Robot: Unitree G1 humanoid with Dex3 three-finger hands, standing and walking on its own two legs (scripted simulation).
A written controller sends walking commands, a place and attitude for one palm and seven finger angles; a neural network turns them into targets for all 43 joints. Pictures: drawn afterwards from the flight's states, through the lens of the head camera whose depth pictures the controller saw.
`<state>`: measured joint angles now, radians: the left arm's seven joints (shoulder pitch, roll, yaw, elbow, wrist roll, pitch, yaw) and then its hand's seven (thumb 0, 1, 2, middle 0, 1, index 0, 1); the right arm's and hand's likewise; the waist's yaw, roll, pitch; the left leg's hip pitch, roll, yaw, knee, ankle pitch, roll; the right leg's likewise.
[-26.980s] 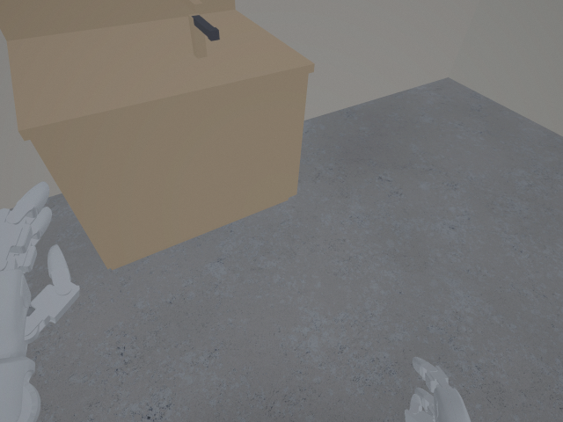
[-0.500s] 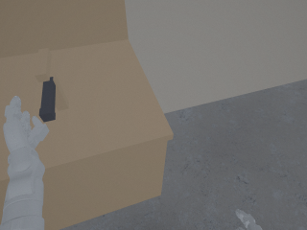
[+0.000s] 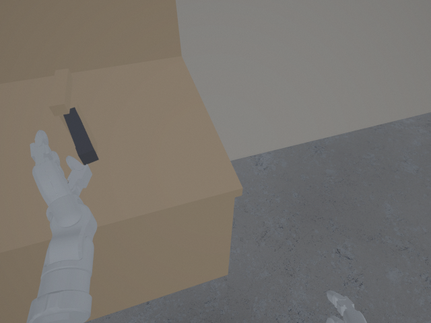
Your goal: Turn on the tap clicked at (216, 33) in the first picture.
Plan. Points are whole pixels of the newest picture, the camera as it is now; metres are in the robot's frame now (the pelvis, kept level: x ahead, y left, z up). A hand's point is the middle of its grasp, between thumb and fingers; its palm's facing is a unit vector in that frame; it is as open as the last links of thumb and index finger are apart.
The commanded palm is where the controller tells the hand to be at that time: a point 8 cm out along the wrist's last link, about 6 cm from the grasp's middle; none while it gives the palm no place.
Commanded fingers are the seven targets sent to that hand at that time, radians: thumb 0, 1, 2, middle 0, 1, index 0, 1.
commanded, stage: push the lever round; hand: left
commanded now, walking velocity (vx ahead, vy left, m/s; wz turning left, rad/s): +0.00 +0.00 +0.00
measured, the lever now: (87, 153) +0.39 +0.27 +0.11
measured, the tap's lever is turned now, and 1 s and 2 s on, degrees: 15 42 76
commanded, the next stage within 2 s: lift the hand up off the lever in 1.98 s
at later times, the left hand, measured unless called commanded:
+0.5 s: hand (102, 163) +0.37 +0.24 +0.10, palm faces +0.73 -0.68 -0.06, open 7.7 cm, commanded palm +0.32 +0.26 +0.11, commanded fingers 0.00 0.90 0.90 -0.15 -0.15 -0.15 -0.15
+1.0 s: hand (126, 148) +0.41 +0.20 +0.10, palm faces +0.78 -0.62 -0.06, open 7.8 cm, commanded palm +0.36 +0.22 +0.11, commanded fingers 0.00 0.90 0.90 -0.15 -0.15 -0.15 -0.15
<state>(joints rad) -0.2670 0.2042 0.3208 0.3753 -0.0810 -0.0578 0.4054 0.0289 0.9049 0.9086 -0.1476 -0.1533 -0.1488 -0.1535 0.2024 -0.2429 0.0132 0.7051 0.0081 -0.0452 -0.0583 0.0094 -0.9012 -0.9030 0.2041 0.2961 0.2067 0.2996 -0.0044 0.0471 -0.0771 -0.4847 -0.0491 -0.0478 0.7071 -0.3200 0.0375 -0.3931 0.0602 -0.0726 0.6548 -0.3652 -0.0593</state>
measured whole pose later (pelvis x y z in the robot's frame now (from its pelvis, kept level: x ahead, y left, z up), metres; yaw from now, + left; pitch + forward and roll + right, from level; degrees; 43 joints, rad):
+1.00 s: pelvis -0.01 -0.01 +0.00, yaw +0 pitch +8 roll -1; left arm -0.59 0.06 0.31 0.64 0.04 0.01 0.81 0.01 0.91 0.91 -0.15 -0.15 -0.15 -0.15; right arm 0.18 -0.21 -0.01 0.77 -0.05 0.03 -0.01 0.01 -0.90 -0.90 0.20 0.30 0.21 0.30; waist -0.04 0.04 -0.11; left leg -0.55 -0.05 -0.06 0.73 -0.31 0.03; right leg -0.46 0.06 -0.09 0.69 -0.37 -0.07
